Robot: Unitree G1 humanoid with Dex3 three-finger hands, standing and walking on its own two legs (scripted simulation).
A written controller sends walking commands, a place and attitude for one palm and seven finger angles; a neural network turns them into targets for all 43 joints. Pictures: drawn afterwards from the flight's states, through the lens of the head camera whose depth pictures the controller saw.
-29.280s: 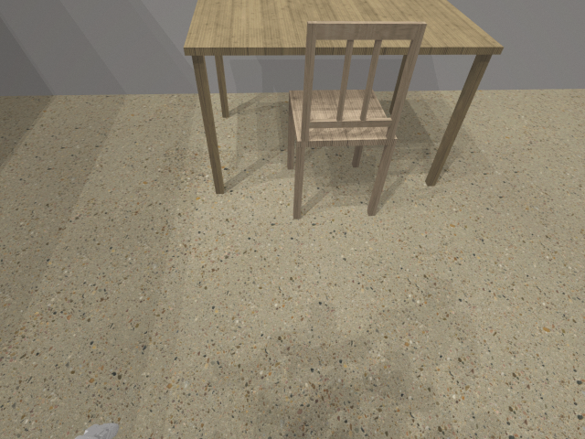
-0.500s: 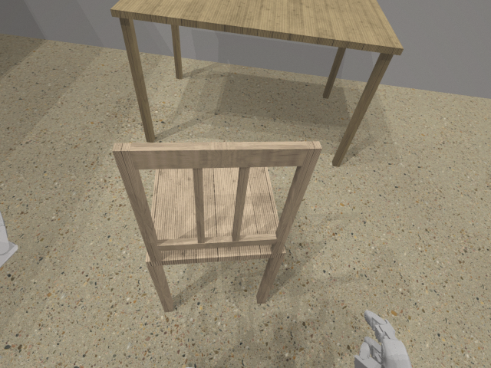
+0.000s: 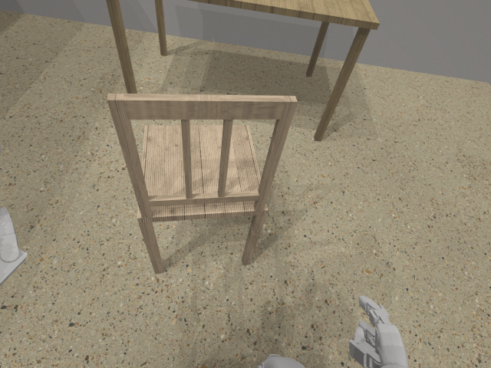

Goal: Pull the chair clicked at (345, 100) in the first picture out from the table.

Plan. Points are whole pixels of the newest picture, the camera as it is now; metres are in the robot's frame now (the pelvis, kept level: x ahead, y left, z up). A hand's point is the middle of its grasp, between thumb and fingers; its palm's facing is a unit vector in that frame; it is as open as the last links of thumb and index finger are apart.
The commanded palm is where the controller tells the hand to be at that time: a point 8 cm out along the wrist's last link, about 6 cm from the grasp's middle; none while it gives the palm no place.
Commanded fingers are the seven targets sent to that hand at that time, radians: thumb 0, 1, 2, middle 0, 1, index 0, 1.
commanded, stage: stop stepping back and stand still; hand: left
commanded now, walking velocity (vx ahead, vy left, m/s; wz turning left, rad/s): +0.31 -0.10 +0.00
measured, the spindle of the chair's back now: (187, 162) +0.57 +0.16 -0.09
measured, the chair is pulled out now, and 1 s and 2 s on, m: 0.70 0.70 0.70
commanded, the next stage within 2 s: let the arm hang, fingers relaxed in 0.84 s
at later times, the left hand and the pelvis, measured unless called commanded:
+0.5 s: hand out of the picture +0.10 +0.24 +0.16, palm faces +0.39 -0.82 -0.41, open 7.5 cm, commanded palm +0.04 +0.29 +0.18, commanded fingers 0.00 0.90 0.90 -0.20 -0.30 -0.20 -0.30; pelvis -0.10 -0.01 +0.00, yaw +1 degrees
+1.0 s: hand (33, 344) +0.13 +0.23 +0.11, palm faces +0.30 -0.85 -0.43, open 7.4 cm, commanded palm none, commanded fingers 0.00 0.90 0.90 -0.20 -0.30 -0.20 -0.30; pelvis -0.09 -0.01 +0.00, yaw +1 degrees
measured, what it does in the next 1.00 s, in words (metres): steps on the spot: right foot, then left foot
